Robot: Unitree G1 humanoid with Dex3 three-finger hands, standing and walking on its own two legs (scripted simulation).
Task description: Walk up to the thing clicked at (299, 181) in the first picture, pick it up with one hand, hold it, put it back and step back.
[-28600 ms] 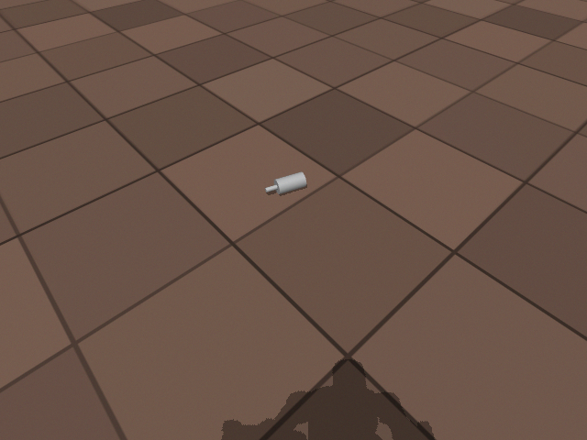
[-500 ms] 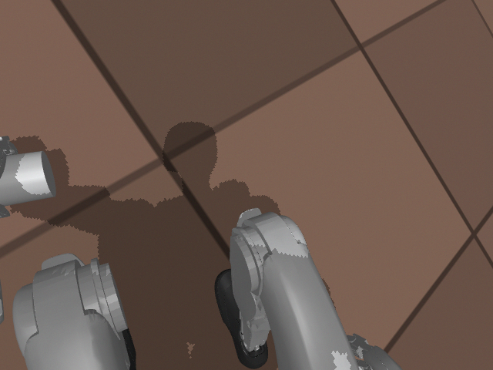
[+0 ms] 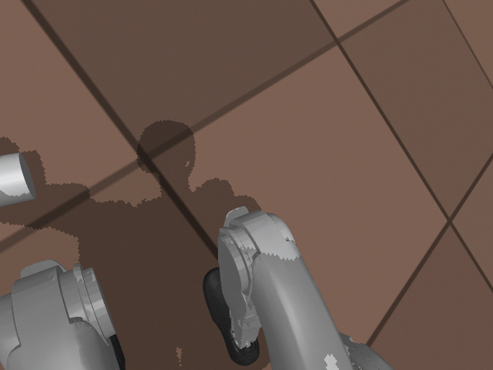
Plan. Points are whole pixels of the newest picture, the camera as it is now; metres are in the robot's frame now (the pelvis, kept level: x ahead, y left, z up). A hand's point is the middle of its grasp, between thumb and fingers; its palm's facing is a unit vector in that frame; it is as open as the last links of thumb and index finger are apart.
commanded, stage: rest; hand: left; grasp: from above
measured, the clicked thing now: out of the picture +0.43 +0.33 -0.26
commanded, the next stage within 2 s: open in 0.12 s
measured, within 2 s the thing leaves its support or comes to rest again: rests again in 0.56 s
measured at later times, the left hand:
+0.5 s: hand out of the picture +0.43 +0.31 -0.24, palm faces -0.44 -0.12 -0.89, open 10.9 cm
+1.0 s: hand out of the picture +0.43 +0.32 -0.24, palm faces -0.44 -0.14 -0.89, open 13.8 cm
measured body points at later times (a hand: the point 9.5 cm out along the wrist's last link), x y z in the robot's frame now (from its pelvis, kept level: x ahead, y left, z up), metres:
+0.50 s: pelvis -0.01 +0.00 +0.00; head +0.26 +0.12 +0.34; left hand +0.44 +0.31 -0.19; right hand +0.05 -0.26 -0.06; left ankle +0.06 +0.13 -0.27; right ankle +0.10 -0.11 -0.27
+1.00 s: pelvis -0.01 +0.00 +0.00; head +0.26 +0.12 +0.34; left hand +0.45 +0.32 -0.19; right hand +0.05 -0.26 -0.06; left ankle +0.06 +0.13 -0.27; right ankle +0.10 -0.11 -0.27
